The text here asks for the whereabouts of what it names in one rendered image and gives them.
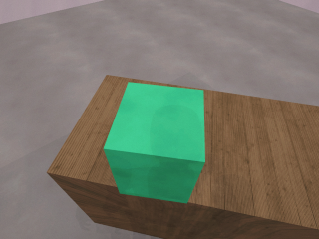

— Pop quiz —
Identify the carton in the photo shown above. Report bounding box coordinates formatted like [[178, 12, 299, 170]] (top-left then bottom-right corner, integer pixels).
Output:
[[103, 82, 205, 204]]

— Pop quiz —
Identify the pedestal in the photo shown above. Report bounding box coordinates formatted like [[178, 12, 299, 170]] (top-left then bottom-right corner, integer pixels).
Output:
[[47, 75, 319, 239]]

